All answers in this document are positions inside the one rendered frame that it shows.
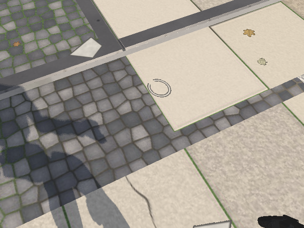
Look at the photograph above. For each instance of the right robot hand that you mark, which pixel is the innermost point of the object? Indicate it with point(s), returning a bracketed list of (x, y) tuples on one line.
[(279, 222)]

